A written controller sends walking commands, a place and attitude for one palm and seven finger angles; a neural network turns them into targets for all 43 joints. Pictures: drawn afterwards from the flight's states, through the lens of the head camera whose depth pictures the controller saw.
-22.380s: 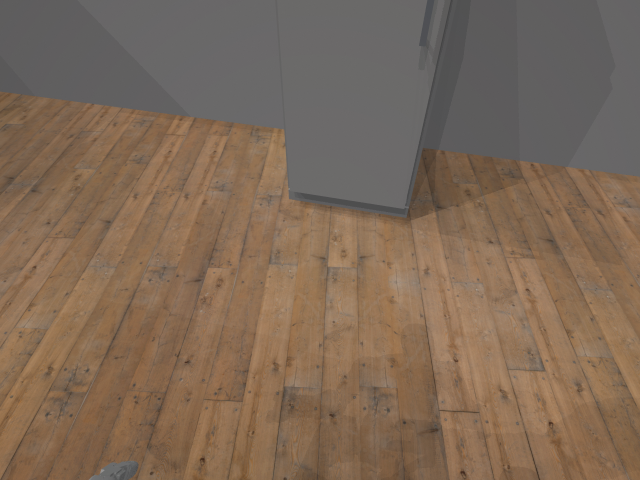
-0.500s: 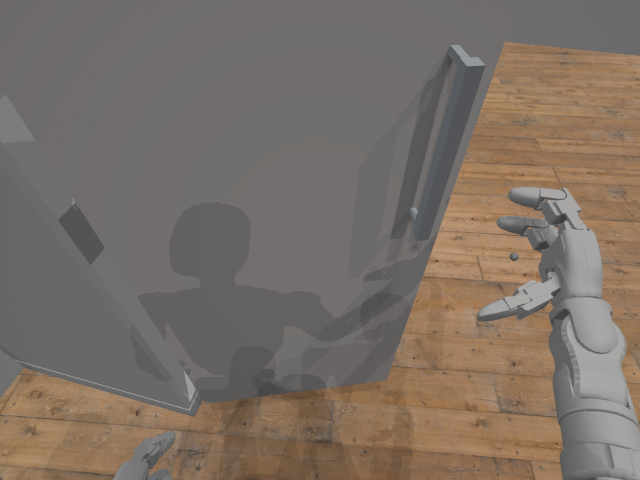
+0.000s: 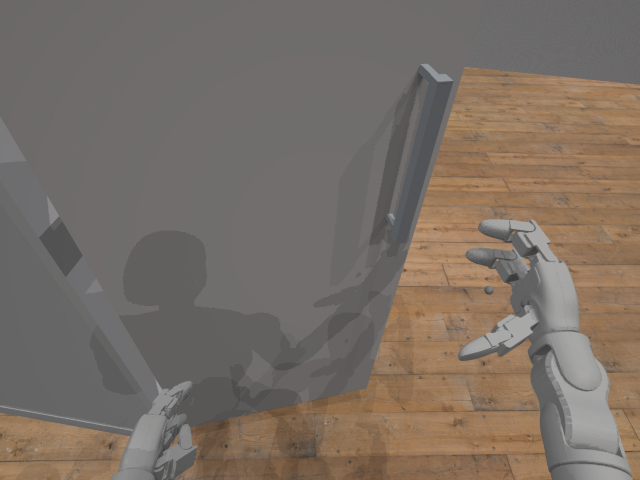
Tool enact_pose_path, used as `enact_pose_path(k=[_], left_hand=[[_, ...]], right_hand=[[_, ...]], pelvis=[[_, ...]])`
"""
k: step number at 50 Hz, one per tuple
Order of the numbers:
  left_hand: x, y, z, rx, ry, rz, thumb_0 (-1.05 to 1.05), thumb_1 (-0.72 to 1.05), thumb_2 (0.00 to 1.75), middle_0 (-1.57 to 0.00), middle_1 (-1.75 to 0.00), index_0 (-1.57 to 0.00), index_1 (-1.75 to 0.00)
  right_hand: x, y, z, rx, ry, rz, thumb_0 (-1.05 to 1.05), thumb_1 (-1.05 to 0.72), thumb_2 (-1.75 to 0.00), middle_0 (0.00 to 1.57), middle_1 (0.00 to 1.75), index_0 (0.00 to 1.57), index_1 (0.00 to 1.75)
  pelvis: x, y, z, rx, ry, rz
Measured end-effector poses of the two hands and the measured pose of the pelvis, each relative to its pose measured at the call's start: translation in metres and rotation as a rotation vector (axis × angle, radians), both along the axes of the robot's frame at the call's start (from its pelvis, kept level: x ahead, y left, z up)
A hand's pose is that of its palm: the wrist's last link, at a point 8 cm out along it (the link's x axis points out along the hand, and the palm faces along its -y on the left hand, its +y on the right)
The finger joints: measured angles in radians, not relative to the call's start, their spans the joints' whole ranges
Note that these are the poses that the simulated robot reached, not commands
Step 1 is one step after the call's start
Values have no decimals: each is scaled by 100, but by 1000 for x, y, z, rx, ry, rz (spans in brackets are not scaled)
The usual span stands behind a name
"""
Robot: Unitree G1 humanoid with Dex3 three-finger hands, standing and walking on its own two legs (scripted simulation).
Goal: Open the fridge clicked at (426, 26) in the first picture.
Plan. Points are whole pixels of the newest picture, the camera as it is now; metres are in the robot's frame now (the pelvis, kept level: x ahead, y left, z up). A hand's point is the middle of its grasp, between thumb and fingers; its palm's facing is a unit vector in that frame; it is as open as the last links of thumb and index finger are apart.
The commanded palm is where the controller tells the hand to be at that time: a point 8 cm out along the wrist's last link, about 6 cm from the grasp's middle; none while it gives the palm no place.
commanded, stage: draw the hand back to the body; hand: right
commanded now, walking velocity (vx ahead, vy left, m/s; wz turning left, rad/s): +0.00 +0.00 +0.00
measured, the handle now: (411, 164) +0.49 -0.11 +0.17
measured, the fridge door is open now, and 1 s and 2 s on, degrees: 68 68 68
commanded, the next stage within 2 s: step back with the hand held close in 1.52 s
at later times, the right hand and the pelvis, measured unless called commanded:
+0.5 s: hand (544, 306) +0.27 -0.22 +0.15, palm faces +0.12 +0.99 -0.12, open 14.4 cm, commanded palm +0.23 -0.26 +0.16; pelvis +0.01 +0.01 +0.01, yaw +0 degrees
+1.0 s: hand (619, 319) +0.25 -0.28 +0.17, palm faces +0.41 +0.85 -0.33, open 10.2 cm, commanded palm +0.19 -0.31 +0.18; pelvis +0.03 -0.02 +0.02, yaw +1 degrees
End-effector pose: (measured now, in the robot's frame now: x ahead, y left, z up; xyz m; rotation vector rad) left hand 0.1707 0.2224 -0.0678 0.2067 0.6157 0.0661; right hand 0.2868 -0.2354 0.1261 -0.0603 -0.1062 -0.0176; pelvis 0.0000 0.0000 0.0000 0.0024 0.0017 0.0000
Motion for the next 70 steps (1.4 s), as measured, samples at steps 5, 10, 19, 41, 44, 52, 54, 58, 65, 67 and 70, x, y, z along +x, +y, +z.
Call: enact_pose_path(k=[5, 10, 19, 41, 44, 52, 54, 58, 65, 67, 70], left_hand=[[-3, 7, 4, 2, -24, 25, 1, 91, 90, -21, -30, -21, -30], [-4, 14, 8, -8, -56, 34, 1, 91, 90, -21, -30, -20, -30], [1, 20, 14, 19, -86, 28, 2, 91, 90, -21, -30, -20, -30], [18, -16, 13, 42, 5, -22, 1, 91, 90, -21, -30, -21, -30], [21, -20, 13, 37, 6, -21, 2, 90, 90, -21, -30, -21, -30], [30, -24, 17, 34, -4, -21, 1, 91, 90, -21, -30, -21, -30], [32, -24, 18, 36, -5, -21, 1, 91, 90, -21, -30, -21, -30], [34, -24, 19, 43, -6, -21, 1, 91, 90, -21, -30, -21, -30], [34, -24, 19, 51, -3, -32, 1, 91, 90, -21, -30, -21, -30], [33, -24, 19, 51, -2, -33, 1, 91, 90, -21, -30, -21, -30], [31, -24, 19, 49, -4, -31, 1, 91, 90, -21, -30, -21, -30]], right_hand=[[3, -5, 10, 38, 53, 9, -1, 55, -20, 25, 115, 25, 115], [-9, -13, 24, 34, 18, -2, -1, 55, -20, 25, 115, 25, 115], [-37, -24, 19, 29, 61, -27, -1, 55, -21, 25, 115, 25, 114], [-74, -64, 43, -259, -40, -373, -1, -1, -48, 23, 82, 23, 82], [-76, -70, 48, -276, -50, -388, 0, -12, -53, 23, 76, 23, 75], [-85, -82, 57, -313, -61, -411, 0, -41, -67, 22, 59, 22, 58], [-89, -85, 58, -322, -61, -420, 0, -48, -70, 22, 55, 22, 54], [-98, -92, 62, -339, -61, -448, 1, -62, -77, 21, 46, 22, 46], [-107, -96, 62, -332, -60, -482, 1, -81, -86, 21, 35, 21, 35], [-107, -95, 60, -326, -57, -482, 1, -84, -88, 21, 34, 21, 33], [-106, -93, 59, -321, -57, -476, 1, -86, -89, 20, 32, 21, 32]], pelvis=[[3, 5, 4, -3, -16, 3], [6, 8, 6, -7, -23, 12], [5, 8, 7, -3, -40, 2], [22, -11, 18, 0, -77, 14], [25, -14, 18, 1, -81, 17], [31, -19, 19, 4, -82, 22], [32, -20, 19, 5, -82, 22], [33, -20, 19, 6, -82, 21], [30, -21, 19, 6, -85, 14], [29, -20, 19, 6, -86, 13], [28, -19, 19, 5, -89, 14]])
